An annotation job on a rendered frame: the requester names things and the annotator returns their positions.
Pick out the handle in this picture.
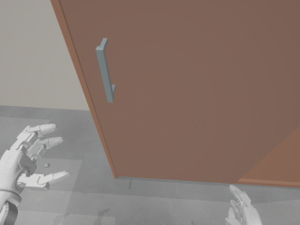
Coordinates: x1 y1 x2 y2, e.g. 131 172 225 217
96 37 116 103

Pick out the right robot hand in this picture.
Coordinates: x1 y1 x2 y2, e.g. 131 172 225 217
225 185 263 225

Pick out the wardrobe door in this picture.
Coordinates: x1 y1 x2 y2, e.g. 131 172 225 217
60 0 300 184
241 126 300 183

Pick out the robot left forearm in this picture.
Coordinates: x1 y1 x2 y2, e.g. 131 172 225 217
0 189 22 225

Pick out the left robot hand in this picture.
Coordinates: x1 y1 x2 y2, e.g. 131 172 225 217
0 124 71 195

